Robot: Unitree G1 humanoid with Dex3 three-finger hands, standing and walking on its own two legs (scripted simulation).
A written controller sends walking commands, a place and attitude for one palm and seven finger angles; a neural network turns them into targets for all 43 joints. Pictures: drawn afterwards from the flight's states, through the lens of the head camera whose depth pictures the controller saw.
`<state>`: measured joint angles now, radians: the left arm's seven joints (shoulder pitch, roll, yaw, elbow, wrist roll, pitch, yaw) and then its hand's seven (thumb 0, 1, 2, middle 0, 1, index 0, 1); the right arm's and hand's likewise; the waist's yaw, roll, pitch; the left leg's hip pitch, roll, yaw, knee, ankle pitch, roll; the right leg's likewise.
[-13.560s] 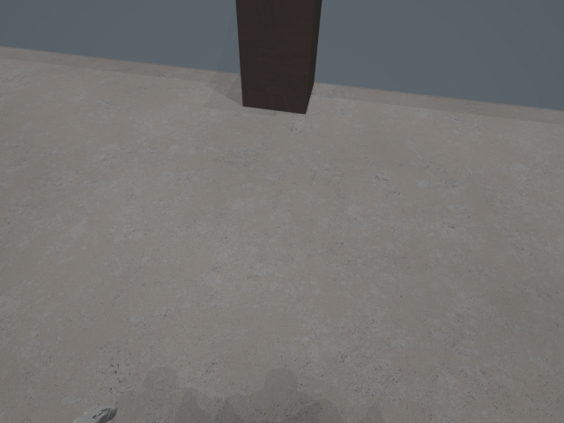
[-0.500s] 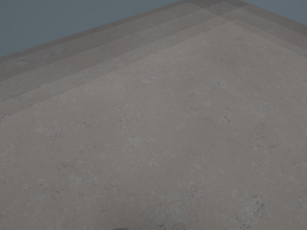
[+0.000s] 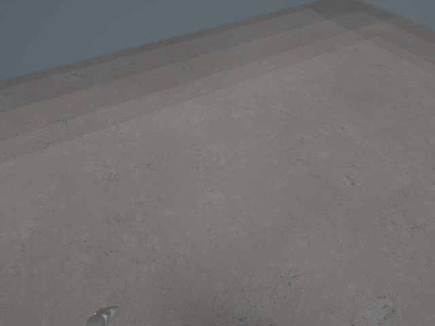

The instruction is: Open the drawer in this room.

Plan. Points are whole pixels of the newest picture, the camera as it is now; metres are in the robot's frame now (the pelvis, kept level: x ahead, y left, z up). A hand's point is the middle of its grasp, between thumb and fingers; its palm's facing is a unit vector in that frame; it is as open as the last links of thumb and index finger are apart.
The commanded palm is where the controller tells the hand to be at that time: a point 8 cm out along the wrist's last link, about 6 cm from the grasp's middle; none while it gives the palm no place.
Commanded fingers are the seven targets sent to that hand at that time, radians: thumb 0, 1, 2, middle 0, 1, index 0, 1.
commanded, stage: turn or walk to find it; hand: left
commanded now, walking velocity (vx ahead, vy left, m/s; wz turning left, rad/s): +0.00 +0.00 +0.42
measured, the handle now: out of the picture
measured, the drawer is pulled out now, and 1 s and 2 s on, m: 0.00 0.00 0.00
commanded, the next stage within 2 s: none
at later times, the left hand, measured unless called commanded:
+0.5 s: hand out of the picture -0.05 +0.21 -0.18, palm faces +0.30 -0.93 -0.22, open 7.4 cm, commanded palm none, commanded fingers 0.00 0.90 0.90 -0.20 -0.30 -0.20 -0.30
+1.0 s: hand out of the picture -0.01 +0.23 -0.15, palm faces +0.42 -0.87 -0.26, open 7.4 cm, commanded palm none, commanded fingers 0.00 0.90 0.90 -0.20 -0.30 -0.20 -0.30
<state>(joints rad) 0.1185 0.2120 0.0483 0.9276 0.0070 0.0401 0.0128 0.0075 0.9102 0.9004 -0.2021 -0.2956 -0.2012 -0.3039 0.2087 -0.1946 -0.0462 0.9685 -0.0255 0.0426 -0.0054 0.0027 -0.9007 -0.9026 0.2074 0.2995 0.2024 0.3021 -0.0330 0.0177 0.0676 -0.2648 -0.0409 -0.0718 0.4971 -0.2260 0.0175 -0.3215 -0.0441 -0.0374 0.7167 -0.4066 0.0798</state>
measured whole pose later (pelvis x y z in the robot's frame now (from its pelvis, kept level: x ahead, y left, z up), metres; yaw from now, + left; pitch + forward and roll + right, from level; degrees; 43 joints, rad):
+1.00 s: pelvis -0.04 -0.01 +0.00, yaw +25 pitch -1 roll +1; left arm 0.11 0.21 0.05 0.92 0.01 0.04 0.01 0.01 0.91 0.90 -0.20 -0.30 -0.20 -0.30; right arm 0.23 -0.20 -0.05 0.97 -0.03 0.04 0.00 0.00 -0.90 -0.90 0.21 0.30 0.20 0.30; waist -0.04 0.02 0.07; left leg -0.27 -0.05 -0.09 0.50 -0.22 0.01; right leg -0.31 -0.04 -0.03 0.68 -0.38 0.08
